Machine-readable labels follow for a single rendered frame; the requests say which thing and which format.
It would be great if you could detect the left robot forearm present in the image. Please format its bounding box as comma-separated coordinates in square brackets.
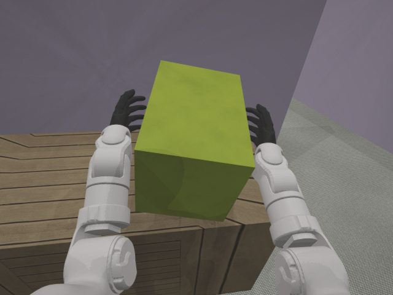
[63, 125, 133, 280]

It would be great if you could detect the pedestal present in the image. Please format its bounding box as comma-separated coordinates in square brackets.
[0, 130, 275, 295]

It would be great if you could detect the right robot upper arm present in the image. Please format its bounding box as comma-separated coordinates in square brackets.
[274, 246, 351, 295]

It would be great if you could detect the left robot upper arm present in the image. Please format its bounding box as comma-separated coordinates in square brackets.
[30, 235, 137, 295]

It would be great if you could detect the right robot forearm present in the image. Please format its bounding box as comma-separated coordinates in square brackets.
[252, 143, 349, 285]

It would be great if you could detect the carton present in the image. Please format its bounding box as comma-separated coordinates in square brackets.
[134, 60, 255, 222]

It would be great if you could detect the left robot hand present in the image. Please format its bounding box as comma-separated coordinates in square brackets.
[110, 89, 147, 132]

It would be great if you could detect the right robot hand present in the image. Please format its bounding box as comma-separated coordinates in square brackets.
[246, 104, 276, 147]

